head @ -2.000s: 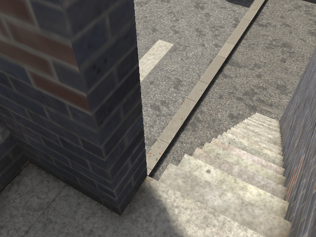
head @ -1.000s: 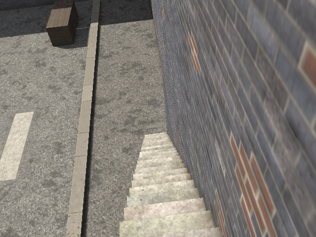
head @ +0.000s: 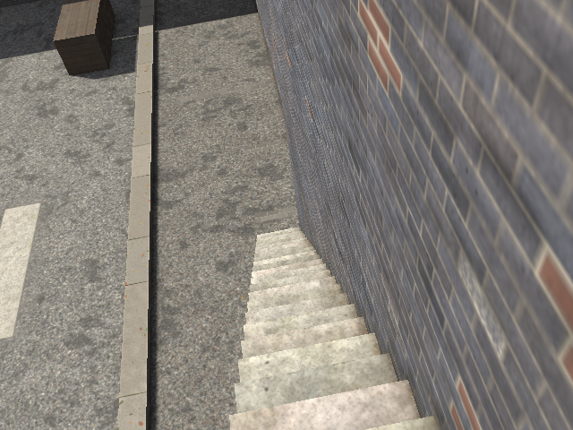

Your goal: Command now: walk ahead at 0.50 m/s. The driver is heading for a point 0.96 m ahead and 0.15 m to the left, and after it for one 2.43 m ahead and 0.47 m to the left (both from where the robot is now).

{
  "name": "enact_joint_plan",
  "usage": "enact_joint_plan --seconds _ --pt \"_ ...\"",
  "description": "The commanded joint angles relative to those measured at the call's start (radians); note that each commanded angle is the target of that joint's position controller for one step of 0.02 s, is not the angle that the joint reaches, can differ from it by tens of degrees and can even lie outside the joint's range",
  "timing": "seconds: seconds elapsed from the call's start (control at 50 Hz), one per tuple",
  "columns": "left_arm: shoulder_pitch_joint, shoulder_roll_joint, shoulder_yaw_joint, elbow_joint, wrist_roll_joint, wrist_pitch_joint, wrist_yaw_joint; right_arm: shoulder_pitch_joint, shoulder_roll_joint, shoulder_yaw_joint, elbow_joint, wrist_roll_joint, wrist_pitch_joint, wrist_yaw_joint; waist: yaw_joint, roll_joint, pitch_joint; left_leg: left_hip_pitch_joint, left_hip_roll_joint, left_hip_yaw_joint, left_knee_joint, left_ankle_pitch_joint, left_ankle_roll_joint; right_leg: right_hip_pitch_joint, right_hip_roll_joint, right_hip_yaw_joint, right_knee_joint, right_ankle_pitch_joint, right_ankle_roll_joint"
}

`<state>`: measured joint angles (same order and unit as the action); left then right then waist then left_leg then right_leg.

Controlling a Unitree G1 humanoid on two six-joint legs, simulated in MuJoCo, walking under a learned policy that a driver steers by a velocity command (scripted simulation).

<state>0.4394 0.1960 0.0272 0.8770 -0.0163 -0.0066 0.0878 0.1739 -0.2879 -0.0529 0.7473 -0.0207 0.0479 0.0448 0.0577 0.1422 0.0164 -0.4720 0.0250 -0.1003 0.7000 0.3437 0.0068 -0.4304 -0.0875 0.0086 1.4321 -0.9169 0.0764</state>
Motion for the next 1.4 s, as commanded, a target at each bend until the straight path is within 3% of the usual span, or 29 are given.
enact_joint_plan --seconds 0.02,0.04,0.06,0.12,0.18,0.22,0.28,0.36,0.4,0.5,0.56,0.6,0.62,0.66,0.68,0.72,0.78,0.86,1.02,1.06,1.08,1.1,1.12,1.16,1.18,1.22,1.26,1.34,1.4 --pt "-0.121 0.118 0.037 -0.028 0.019 0.05 0.027 0.417 -0.089 -0.063 0.131 -0.005 -0.013 -0.026 -0.215 -0.17 -0.034 0.514 0.068 0.045 -0.449 -0.182 0.106 -0.228 -0.025 0.094 0.202 0.787 -0.104" --pt "-0.094 0.09 0.026 0.027 0.073 0.053 0.044 0.488 -0.048 -0.041 0.181 -0.017 -0.031 -0.017 -0.28 0.094 0.005 0.667 0.117 0.018 -0.451 -0.015 0.152 -0.428 0.102 0.073 0.697 0.134 -0.102" --pt "-0.065 0.018 0.009 -0.016 0.074 0.033 0.033 0.454 -0.1 -0.008 0.189 -0.046 -0.061 -0.004 -0.172 0.272 0.037 0.76 0.159 -0.012 0.013 0.902 0.147 -0.803 0.237 0.11 1.057 -0.052 -0.057" --pt "-0.058 0.039 -0.027 -0.084 -0.066 0.018 0.04 0.416 -0.101 -0.011 0.25 -0.04 -0.056 0.001 -0.082 -0.031 -0.174 0.581 0.322 -0.335 -0.135 -0.085 0.315 -0.795 0.055 0.179 0.598 0.27 -0.047" --pt "-0.212 0.116 -0.016 -0.104 -0.029 0.09 0.011 0.152 0.022 0.05 0.219 -0.068 -0.113 -0.017 -0.008 -0.21 0.019 0.235 0.312 -0.46 -0.22 -0.448 0.285 -0.705 0.025 0.276 0.283 0.621 -0.032" --pt "-0.267 0.104 -0.022 -0.145 0.063 0.102 0.002 0.063 -0.01 0.049 0.213 0.009 -0.125 -0.058 0.048 -0.177 0.027 0.133 0.184 -0.34 -0.237 -0.178 0.201 -0.476 -0.018 0.219 -0.227 0.915 -0.003" --pt "-0.177 0.112 -0.023 -0.087 0.018 0.101 -0.02 0.136 -0.124 0.006 0.26 0.001 -0.102 -0.068 0.044 0.002 -0.049 0.145 0.136 -0.243 -0.187 0.014 0.157 -0.234 0.059 0.106 -0.185 0.89 -0.004" --pt "-0.544 0.075 -0.028 -0.179 -0.023 0.035 -0.073 0.486 0.051 0.019 0.325 -0.006 -0.121 -0.118 -0.196 -0.005 0.147 0.665 0.148 -0.319 -0.061 -0.302 0.167 -0.799 0.065 0.357 -0.685 1.021 -0.073" --pt "-0.456 0.033 -0.032 -0.154 0.053 0.037 -0.107 0.321 0.096 0.042 0.296 0.007 -0.098 -0.136 -0.117 -0.121 0.082 0.189 0.008 -0.103 -0.035 -0.544 0.127 -0.163 0.047 0.156 -0.937 1.462 -0.038" --pt "-0.144 0.132 0.032 -0.037 0.033 0.121 -0.091 0.194 0.016 0.012 0.287 0.053 -0.074 -0.089 -0.031 -0.103 0.07 0.108 -0.067 -0.101 0.277 -0.646 0.132 0.151 0.059 0.088 -0.931 1.354 -0.033" --pt "0.402 0.201 0.088 0.192 -0.001 0.056 -0.11 -0.004 -0.005 -0.017 0.275 0.044 -0.077 -0.066 0.243 -0.203 -0.025 -0.036 -0.171 -0.054 1.141 -0.471 -0.006 0.605 -0.06 0.076 -1.077 1.427 -0.08" --pt "0.324 0.109 0.005 0.225 0.005 0.008 -0.129 0.29 0.121 -0.005 0.234 0.066 -0.071 -0.08 0.001 -0.523 0.06 -0.424 -0.295 -0.112 1.518 -1.322 -0.04 0.688 -0.151 0.23 -0.756 2.035 -0.249" --pt "0.234 0.164 0.014 0.231 -0.035 -0.001 -0.135 0.396 0.111 0.005 0.203 0.056 -0.051 -0.084 -0.106 -0.41 -0.001 -0.477 -0.235 -0.159 1.353 -1.187 -0.037 0.639 -0.257 0.4 -0.777 1.805 -0.38" --pt "0.068 0.251 0.035 0.254 -0.018 0.006 -0.124 0.311 0.064 -0.003 0.151 0.072 -0.002 -0.115 -0.129 -0.208 -0.017 -0.532 -0.115 -0.055 1.478 -1.049 -0.017 0.422 -0.356 0.563 -0.937 1.112 -0.473" --pt "0.028 0.262 0.041 0.25 -0.033 -0.008 -0.098 0.155 0.04 0.0 0.068 0.11 0.009 -0.134 -0.091 -0.225 0.044 -0.607 -0.072 -0.221 1.184 -0.784 -0.005 0.293 -0.401 0.707 -1.034 0.823 -0.437" --pt "-0.158 0.016 -0.055 0.192 0.006 -0.034 -0.031 0.02 -0.031 -0.015 0.021 0.097 0.04 -0.142 -0.127 -0.12 0.112 -0.324 -0.035 -0.279 0.726 -0.423 -0.068 -0.048 -0.224 0.477 -0.933 0.945 -0.311" --pt "-0.093 0.188 -0.013 0.188 0.027 -0.05 -0.004 0.075 0.012 -0.012 0.047 0.075 0.033 -0.113 -0.11 -0.168 0.041 -0.171 -0.06 -0.181 0.56 -0.142 -0.119 -0.052 -0.16 0.349 -0.856 0.996 -0.312" --pt "0.036 0.055 -0.026 0.218 -0.01 -0.067 0.028 -0.015 0.013 -0.014 0.027 0.025 0.025 -0.073 -0.044 -0.279 0.076 -0.135 -0.031 -0.127 0.109 0.217 -0.082 -0.005 -0.022 0.188 -0.647 0.781 -0.235" --pt "-0.019 0.14 0.047 0.185 -0.013 -0.021 0.014 0.057 -0.036 -0.025 0.154 0.033 -0.028 0.002 -0.021 -0.281 0.061 0.087 0.014 0.054 -0.076 -0.086 0.005 -0.038 -0.064 0.307 -0.229 0.767 -0.239" --pt "-0.036 0.117 0.04 0.197 0.054 -0.002 0.002 0.447 -0.104 -0.075 0.265 0.048 -0.06 -0.016 -0.221 -0.19 -0.038 0.581 0.02 0.169 -0.399 -0.055 0.041 -0.181 0.029 0.174 0.241 1.067 -0.167" --pt "0.029 0.048 0.036 0.232 0.07 -0.023 -0.016 0.561 -0.064 -0.055 0.32 0.047 -0.063 -0.025 -0.226 0.037 -0.012 0.734 0.152 0.018 -0.508 0.183 0.133 -0.437 0.209 0.108 0.743 0.183 -0.102" --pt "0.11 -0.006 0.023 0.223 0.054 -0.047 -0.026 0.503 -0.101 -0.019 0.326 0.002 -0.09 0.004 -0.113 0.223 -0.027 0.944 0.274 -0.071 0.003 1.034 0.172 -0.807 0.23 0.123 0.971 -0.101 -0.074" --pt "0.076 0.018 0.013 0.204 0.006 -0.062 -0.027 0.524 -0.058 -0.013 0.336 0.015 -0.096 0.033 -0.102 0.131 -0.101 0.95 0.313 -0.109 0.048 1.043 0.208 -0.916 0.189 0.087 0.924 -0.028 -0.067" --pt "-0.124 -0.048 -0.033 0.109 -0.068 -0.054 -0.015 0.531 -0.143 -0.044 0.405 -0.01 -0.087 0.028 -0.112 -0.072 -0.121 0.676 0.441 -0.364 -0.104 0.044 0.347 -0.929 0.042 0.116 0.64 0.124 -0.067" --pt "-0.205 -0.036 -0.042 0.112 -0.087 -0.037 -0.009 0.442 -0.036 -0.003 0.377 -0.037 -0.099 0.012 -0.114 -0.155 -0.042 0.535 0.477 -0.461 -0.185 -0.134 0.372 -0.988 0.017 0.202 0.599 0.236 -0.069" --pt "-0.211 0.082 -0.025 0.085 -0.018 0.004 -0.028 0.122 0.049 0.057 0.256 -0.042 -0.106 -0.02 0.041 -0.193 0.06 0.124 0.323 -0.291 -0.253 -0.199 0.28 -0.659 0.002 0.148 0.092 0.7 -0.053" --pt "-0.058 0.026 -0.023 0.187 0.061 0.007 -0.065 0.101 -0.061 0.027 0.289 -0.029 -0.104 -0.047 0.085 -0.111 -0.08 -0.13 0.181 -0.088 -0.262 -0.337 0.184 -0.092 0.033 0.043 -0.182 1.178 -0.071" --pt "-0.433 0.101 -0.034 0.041 0.039 -0.008 -0.101 0.278 0.016 0.034 0.349 0.06 -0.133 -0.117 -0.076 0.023 0.152 0.303 0.13 -0.082 -0.141 -0.607 0.121 -0.467 -0.011 0.135 -0.802 1.386 -0.079" --pt "-0.361 0.094 -0.013 0.073 0.033 0.0 -0.124 0.305 -0.059 0.003 0.385 0.013 -0.094 -0.104 -0.098 0.004 0.119 0.028 0.092 -0.012 -0.04 -0.735 0.087 0.097 0.043 0.069 -0.904 1.525 -0.054"
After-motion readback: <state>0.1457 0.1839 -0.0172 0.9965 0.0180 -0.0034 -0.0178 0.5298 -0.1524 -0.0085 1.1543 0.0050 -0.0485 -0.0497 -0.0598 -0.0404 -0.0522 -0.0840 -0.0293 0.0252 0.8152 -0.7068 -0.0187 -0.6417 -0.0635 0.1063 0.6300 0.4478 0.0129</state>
